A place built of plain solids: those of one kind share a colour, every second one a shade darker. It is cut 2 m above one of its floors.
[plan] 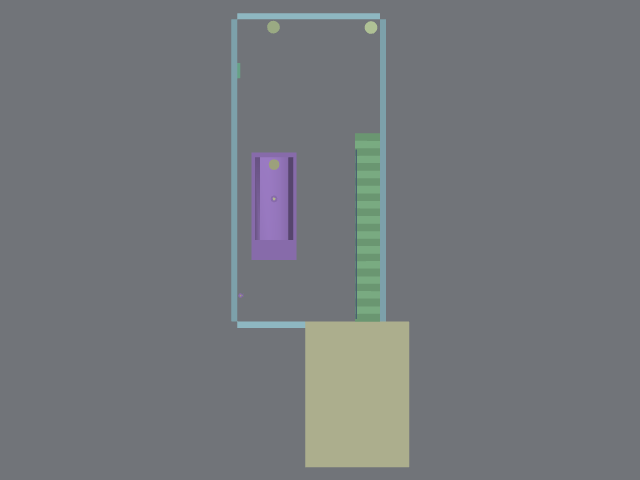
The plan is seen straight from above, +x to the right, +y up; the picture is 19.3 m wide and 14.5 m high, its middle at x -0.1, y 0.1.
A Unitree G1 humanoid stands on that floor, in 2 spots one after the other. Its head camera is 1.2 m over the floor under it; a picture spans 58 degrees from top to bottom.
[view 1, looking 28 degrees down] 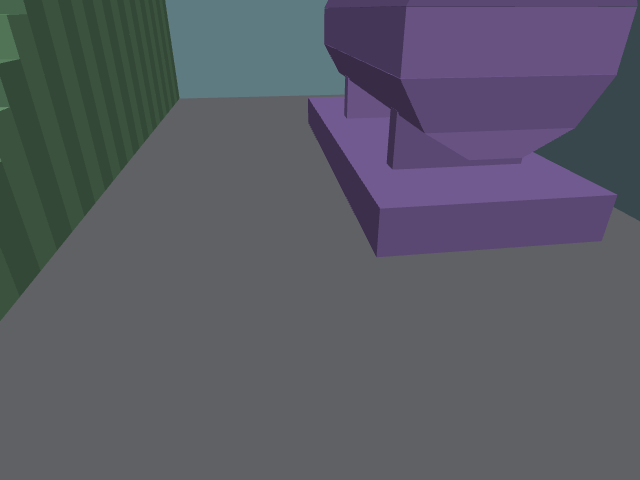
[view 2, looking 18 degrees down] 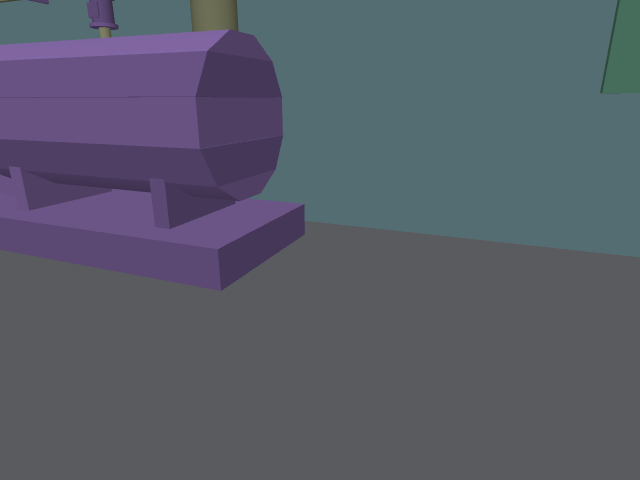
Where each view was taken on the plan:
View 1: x -0.21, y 4.74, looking -98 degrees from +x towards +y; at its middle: ground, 2.56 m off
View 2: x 1.36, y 4.33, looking -158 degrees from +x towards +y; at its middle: ground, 3.88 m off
